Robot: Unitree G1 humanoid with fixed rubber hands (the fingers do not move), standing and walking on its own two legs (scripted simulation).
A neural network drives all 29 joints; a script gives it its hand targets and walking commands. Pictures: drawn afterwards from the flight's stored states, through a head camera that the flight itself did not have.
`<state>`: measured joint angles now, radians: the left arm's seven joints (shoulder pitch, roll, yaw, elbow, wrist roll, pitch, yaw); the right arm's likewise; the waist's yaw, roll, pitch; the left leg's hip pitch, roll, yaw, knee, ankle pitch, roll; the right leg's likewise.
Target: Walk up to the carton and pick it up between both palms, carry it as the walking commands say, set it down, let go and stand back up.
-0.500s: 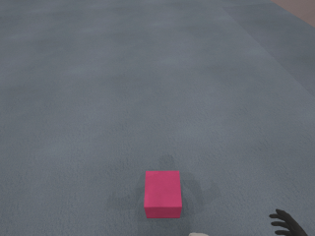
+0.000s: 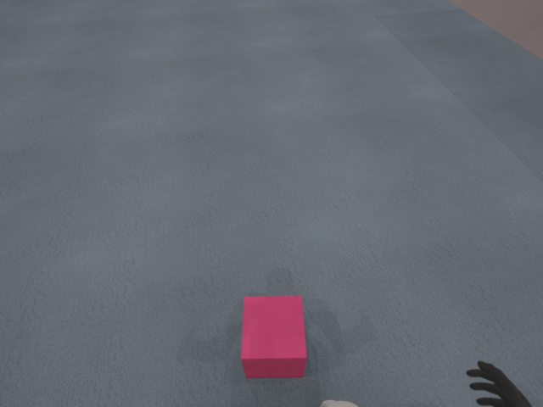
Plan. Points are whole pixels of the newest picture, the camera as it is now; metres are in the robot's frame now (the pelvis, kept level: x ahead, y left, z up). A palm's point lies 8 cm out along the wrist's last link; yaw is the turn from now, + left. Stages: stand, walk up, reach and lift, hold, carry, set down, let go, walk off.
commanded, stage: walk up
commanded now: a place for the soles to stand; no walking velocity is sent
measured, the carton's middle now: (273, 337) +0.45 +0.01 -0.64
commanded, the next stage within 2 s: reach and lift in 1.78 s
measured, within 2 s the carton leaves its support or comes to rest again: neither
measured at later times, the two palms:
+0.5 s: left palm out of the picture +0.06 +0.30 -0.07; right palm out of the picture +0.06 -0.36 -0.07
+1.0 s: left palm out of the picture +0.09 +0.29 -0.08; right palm out of the picture +0.04 -0.36 -0.06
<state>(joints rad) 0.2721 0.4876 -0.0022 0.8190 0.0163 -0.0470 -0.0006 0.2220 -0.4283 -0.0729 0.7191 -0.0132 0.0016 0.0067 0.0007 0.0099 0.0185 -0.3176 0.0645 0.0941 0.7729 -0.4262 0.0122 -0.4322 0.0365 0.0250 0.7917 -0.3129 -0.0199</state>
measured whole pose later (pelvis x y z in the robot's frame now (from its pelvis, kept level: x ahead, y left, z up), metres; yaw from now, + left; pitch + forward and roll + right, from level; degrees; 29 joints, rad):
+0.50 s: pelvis -0.03 -0.03 +0.00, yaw -2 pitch -3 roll +1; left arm 0.29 0.48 0.00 0.82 0.02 -0.02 -0.04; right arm 0.25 -0.43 -0.07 0.72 -0.01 0.00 -0.01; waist 0.00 0.01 0.02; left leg -0.33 0.05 0.06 0.82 -0.49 0.03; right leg -0.42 0.06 0.03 0.69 -0.23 -0.05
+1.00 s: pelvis -0.03 -0.02 +0.01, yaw -5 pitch -1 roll +0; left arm 0.23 0.47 0.00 0.82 0.02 0.00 -0.04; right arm 0.29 -0.43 -0.07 0.72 -0.02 -0.03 -0.01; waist 0.00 -0.01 0.02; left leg -0.30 0.06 0.09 0.69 -0.37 0.00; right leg -0.38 0.03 0.03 0.67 -0.27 -0.02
